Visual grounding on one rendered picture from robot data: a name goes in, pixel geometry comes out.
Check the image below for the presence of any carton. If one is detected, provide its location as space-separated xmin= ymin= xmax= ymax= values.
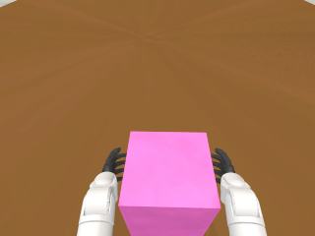
xmin=118 ymin=131 xmax=221 ymax=236

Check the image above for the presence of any robot left hand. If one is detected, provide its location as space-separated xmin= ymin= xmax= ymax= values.
xmin=101 ymin=147 xmax=127 ymax=182

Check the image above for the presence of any robot left forearm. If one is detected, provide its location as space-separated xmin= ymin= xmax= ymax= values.
xmin=77 ymin=171 xmax=118 ymax=236

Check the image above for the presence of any robot right forearm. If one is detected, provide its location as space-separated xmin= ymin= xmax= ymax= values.
xmin=220 ymin=172 xmax=267 ymax=236

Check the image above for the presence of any robot right hand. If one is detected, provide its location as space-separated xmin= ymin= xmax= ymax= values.
xmin=211 ymin=147 xmax=235 ymax=184

